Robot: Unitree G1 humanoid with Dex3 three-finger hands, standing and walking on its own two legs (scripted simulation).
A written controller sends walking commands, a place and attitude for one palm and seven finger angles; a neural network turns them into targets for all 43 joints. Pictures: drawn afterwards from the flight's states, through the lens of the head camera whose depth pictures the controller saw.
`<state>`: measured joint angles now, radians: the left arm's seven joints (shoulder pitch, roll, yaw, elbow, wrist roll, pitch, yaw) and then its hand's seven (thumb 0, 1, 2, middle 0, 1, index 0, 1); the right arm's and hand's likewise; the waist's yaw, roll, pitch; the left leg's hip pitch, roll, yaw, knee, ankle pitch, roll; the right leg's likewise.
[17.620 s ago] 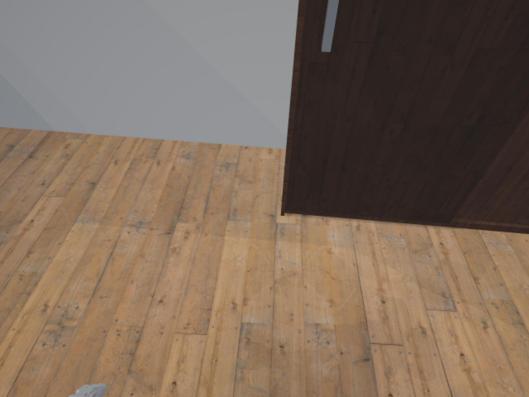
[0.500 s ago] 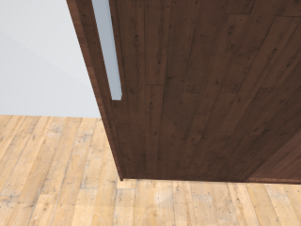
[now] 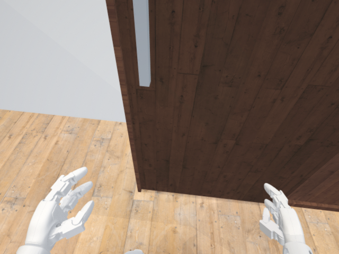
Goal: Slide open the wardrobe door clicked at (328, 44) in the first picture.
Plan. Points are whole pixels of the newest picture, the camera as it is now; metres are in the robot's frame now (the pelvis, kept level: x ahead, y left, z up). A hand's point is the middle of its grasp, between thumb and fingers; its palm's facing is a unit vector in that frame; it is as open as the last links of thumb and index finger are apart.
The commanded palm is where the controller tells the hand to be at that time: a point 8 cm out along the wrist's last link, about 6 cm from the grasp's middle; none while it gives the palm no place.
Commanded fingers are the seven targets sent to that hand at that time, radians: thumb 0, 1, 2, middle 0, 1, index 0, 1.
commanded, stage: raise the hand with hooked fingers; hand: left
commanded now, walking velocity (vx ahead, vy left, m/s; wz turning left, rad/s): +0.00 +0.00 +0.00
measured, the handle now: (143, 17) +0.54 +0.13 +0.29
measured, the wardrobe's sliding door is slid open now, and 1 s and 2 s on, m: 0.00 0.00 0.00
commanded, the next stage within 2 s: move the hooked fingers beside the handle in 1.66 s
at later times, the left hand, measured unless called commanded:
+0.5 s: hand (47, 155) +0.24 +0.25 +0.16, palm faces +0.08 -0.99 -0.07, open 11.7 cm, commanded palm +0.21 +0.30 +0.17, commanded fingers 0.00 -0.22 0.42 -0.28 -1.02 -0.28 -1.02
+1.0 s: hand (19, 105) +0.27 +0.27 +0.25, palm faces +0.06 -0.99 -0.12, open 13.9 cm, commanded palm +0.24 +0.32 +0.27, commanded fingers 0.00 -0.50 0.30 -0.30 -1.20 -0.30 -1.20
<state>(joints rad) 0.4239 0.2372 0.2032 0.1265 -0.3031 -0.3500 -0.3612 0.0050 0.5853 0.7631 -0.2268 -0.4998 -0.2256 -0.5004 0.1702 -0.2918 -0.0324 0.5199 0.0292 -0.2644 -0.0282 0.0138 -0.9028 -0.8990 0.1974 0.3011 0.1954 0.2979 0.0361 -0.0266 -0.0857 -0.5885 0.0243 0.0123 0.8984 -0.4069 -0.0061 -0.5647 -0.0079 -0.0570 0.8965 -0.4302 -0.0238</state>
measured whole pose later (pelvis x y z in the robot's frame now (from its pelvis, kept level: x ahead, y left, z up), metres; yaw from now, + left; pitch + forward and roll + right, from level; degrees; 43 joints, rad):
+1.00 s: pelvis +0.02 +0.00 +0.05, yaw +1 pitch -5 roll -1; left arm -0.13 0.47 0.43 0.01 -0.32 0.27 -0.45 -0.01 -0.48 0.31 -0.30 -1.18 -0.30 -1.18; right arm 0.17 -0.25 0.13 0.64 0.07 -0.24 -0.10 0.02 -0.90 -0.90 0.20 0.30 0.20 0.30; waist 0.09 0.06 -0.01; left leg -0.16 0.01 -0.01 0.49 -0.24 0.00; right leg -0.11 0.00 -0.08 0.46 -0.26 -0.02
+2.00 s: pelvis +0.02 +0.01 +0.05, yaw +1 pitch -4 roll +0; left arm -0.38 0.49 0.39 0.14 -0.28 0.38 -0.45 -0.02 -0.50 0.30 -0.30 -1.20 -0.30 -1.20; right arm 0.15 -0.27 0.12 0.65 0.09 -0.18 -0.09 0.02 -0.90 -0.90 0.20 0.30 0.20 0.30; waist 0.10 0.05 -0.02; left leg -0.14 0.00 0.00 0.44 -0.22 0.00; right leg -0.10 -0.01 -0.07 0.42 -0.24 -0.01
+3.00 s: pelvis +0.04 +0.00 +0.05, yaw -1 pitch +0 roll +0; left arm -0.69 0.42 0.29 0.53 -0.21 0.31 -0.28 -0.02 -0.50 0.30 -0.30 -1.20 -0.30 -1.20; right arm 0.23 -0.27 0.07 0.69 0.08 -0.12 -0.09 0.02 -0.90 -0.90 0.20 0.30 0.20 0.30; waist 0.01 0.04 -0.05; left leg -0.19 0.02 0.03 0.43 -0.25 0.00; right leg -0.17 0.00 -0.04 0.43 -0.26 -0.02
